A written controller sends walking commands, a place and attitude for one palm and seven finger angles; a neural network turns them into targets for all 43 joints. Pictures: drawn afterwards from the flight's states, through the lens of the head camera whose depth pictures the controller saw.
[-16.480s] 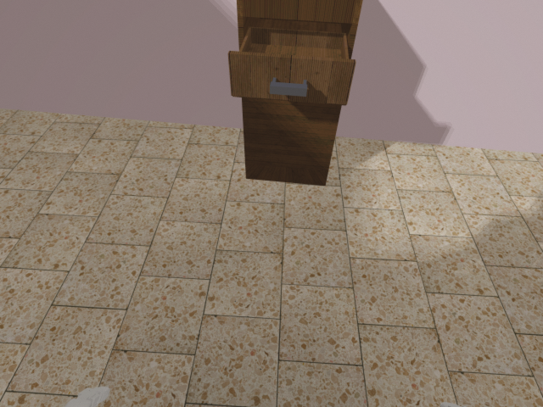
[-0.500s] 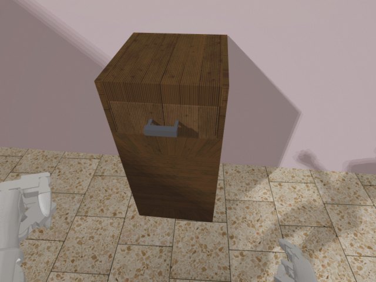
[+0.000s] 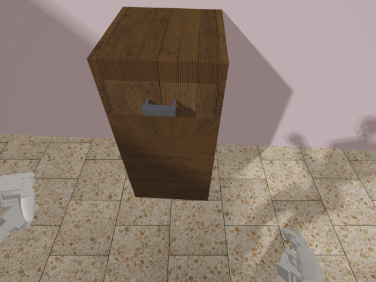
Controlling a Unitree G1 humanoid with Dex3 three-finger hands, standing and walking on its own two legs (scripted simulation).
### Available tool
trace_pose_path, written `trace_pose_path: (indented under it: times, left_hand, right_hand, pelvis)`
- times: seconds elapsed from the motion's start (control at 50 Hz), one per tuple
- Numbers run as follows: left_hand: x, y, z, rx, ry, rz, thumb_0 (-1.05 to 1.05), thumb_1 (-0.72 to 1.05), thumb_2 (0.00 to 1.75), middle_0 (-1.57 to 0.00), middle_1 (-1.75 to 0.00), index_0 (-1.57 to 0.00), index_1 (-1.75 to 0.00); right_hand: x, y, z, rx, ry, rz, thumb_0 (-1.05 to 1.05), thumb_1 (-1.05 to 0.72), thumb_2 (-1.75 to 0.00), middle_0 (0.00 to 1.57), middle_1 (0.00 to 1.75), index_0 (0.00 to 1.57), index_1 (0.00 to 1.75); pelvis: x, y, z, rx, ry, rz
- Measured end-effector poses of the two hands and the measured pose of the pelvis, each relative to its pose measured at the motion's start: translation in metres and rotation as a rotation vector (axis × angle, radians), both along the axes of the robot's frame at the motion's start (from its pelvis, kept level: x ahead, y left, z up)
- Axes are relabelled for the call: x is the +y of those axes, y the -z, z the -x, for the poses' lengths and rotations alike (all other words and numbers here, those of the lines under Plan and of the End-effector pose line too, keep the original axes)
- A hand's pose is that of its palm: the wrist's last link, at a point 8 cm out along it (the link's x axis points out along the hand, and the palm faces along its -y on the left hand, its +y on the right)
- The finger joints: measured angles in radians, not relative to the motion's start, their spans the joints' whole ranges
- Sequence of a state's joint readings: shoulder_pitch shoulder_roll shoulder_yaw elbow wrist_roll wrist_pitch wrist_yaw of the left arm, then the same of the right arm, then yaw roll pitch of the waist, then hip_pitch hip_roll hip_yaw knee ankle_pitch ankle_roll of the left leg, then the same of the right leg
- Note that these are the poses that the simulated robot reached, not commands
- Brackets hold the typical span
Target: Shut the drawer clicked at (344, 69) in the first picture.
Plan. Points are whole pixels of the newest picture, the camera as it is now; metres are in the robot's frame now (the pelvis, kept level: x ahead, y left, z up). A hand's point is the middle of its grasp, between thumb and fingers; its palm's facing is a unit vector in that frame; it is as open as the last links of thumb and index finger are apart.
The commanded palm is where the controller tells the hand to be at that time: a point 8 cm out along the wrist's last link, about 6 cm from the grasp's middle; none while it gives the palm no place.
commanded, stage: step back with the hand held close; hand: left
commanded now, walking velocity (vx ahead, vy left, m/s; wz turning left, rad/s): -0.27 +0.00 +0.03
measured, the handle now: (160, 106) +0.65 +0.15 -0.03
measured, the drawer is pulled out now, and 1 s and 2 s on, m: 0.00 0.00 0.00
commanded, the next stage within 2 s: stop stepping back and stand still in 0.84 s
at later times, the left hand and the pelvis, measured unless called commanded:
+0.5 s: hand (18, 240) +0.14 +0.24 +0.16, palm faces +0.38 -0.77 -0.51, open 3.3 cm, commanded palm +0.07 +0.27 +0.18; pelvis -0.06 -0.02 +0.00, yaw +1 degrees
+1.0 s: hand out of the picture +0.00 +0.22 +0.15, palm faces +0.33 -0.83 -0.44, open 3.3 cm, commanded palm -0.07 +0.26 +0.18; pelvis -0.19 -0.02 +0.00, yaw +2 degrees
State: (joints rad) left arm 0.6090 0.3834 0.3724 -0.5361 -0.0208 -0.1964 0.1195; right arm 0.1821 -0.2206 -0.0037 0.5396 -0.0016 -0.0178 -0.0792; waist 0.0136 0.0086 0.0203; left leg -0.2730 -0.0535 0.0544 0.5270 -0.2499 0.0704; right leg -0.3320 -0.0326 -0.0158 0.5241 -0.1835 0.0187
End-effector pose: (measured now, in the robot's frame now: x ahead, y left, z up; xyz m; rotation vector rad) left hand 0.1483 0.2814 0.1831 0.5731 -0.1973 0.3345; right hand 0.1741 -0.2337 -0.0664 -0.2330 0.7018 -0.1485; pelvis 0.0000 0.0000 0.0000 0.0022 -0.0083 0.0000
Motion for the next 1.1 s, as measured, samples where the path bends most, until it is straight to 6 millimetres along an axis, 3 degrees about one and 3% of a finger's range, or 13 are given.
trace_pose_path:
  times: [0.12,0.26,0.36,0.44,0.58,0.68,0.78,0.84,0.9,0.98,1.1]
  left_hand:
    - [-0.003,0.006,0.018,-0.033,-0.018,0.008,0.02,0.89,0.90,-1.41,-1.60,-1.41,-1.60]
    - [-0.007,0.011,0.030,-0.079,0.033,0.051,0.02,0.89,0.90,-1.41,-1.60,-1.41,-1.60]
    - [0.000,0.000,0.037,-0.088,0.030,-0.030,0.02,0.89,0.90,-1.41,-1.60,-1.41,-1.60]
    - [0.004,-0.011,0.045,-0.105,0.003,-0.072,0.02,0.89,0.90,-1.41,-1.60,-1.41,-1.60]
    - [-0.031,0.009,0.053,0.009,0.102,0.003,0.02,0.89,0.90,-1.41,-1.60,-1.41,-1.60]
    - [-0.052,-0.007,0.086,-0.001,0.184,-0.043,0.02,0.89,0.90,-1.41,-1.60,-1.40,-1.60]
    - [-0.030,-0.022,0.125,-0.087,0.081,-0.055,0.01,0.88,0.90,-1.41,-1.60,-1.41,-1.60]
    - [-0.010,-0.009,0.141,-0.097,-0.009,0.003,0.01,0.89,0.90,-1.41,-1.60,-1.41,-1.60]
    - [-0.003,0.012,0.152,-0.068,-0.032,0.059,0.01,0.89,0.90,-1.41,-1.60,-1.41,-1.60]
    - [-0.016,0.020,0.175,0.002,0.015,0.080,0.02,0.89,0.90,-1.41,-1.60,-1.41,-1.60]
    - [-0.043,-0.016,0.222,-0.060,0.082,-0.021,0.02,0.89,0.90,-1.41,-1.60,-1.41,-1.60]
  right_hand:
    - [0.001,0.002,0.013,-0.026,-0.021,-0.004,0.01,-0.90,-0.89,0.20,0.30,0.21,0.30]
    - [-0.009,0.003,0.049,0.040,-0.007,0.060,0.01,-0.90,-0.89,0.20,0.30,0.21,0.30]
    - [-0.012,0.002,0.070,0.070,0.021,0.073,0.01,-0.90,-0.89,0.20,0.30,0.21,0.30]
    - [-0.012,0.005,0.073,0.078,0.006,0.057,0.01,-0.90,-0.89,0.20,0.30,0.21,0.30]
    - [-0.016,0.010,0.072,0.057,-0.046,0.014,0.01,-0.90,-0.89,0.20,0.30,0.21,0.30]
    - [-0.025,-0.001,0.089,-0.008,-0.015,-0.014,0.01,-0.90,-0.89,0.20,0.30,0.21,0.30]
    - [-0.035,-0.014,0.114,0.005,0.021,0.023,0.01,-0.90,-0.89,0.20,0.30,0.21,0.30]
    - [-0.035,-0.014,0.126,0.015,0.009,0.070,0.01,-0.90,-0.89,0.20,0.30,0.20,0.30]
    - [-0.030,-0.008,0.141,0.027,-0.012,0.088,0.01,-0.90,-0.89,0.20,0.30,0.20,0.30]
    - [-0.014,-0.008,0.171,0.009,-0.065,0.054,0.01,-0.90,-0.89,0.20,0.30,0.20,0.30]
    - [-0.005,-0.006,0.224,-0.018,-0.063,-0.031,0.01,-0.90,-0.89,0.20,0.30,0.21,0.30]
  pelvis:
    - [-0.004,0.005,0.018,-0.004,-0.006,0.012]
    - [-0.002,0.007,0.035,0.008,-0.018,0.033]
    - [-0.003,0.003,0.038,0.026,-0.057,0.055]
    - [-0.009,0.001,0.041,0.081,-0.042,0.051]
    - [-0.024,0.001,0.081,0.084,-0.002,0.028]
    - [-0.034,0.002,0.101,0.051,-0.005,0.042]
    - [-0.032,-0.005,0.113,0.053,-0.023,0.019]
    - [-0.025,-0.003,0.127,0.054,-0.040,0.031]
    - [-0.020,0.002,0.153,0.051,-0.058,0.017]
    - [-0.023,-0.001,0.184,0.041,-0.033,0.005]
    - [-0.036,-0.002,0.215,0.031,-0.015,0.014]
